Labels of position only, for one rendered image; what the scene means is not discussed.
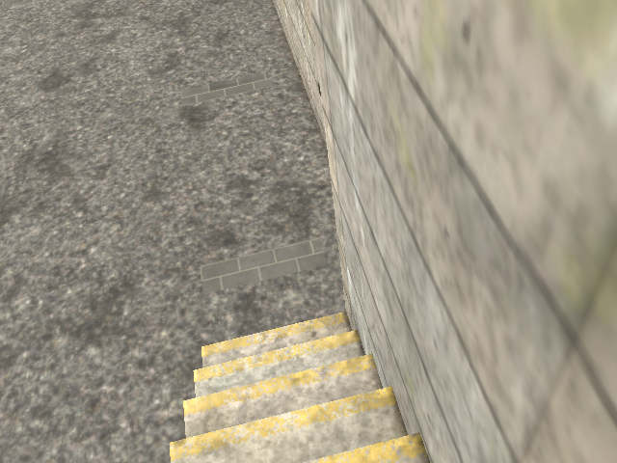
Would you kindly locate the stairs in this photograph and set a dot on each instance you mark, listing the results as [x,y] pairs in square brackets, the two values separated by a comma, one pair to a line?
[301,393]

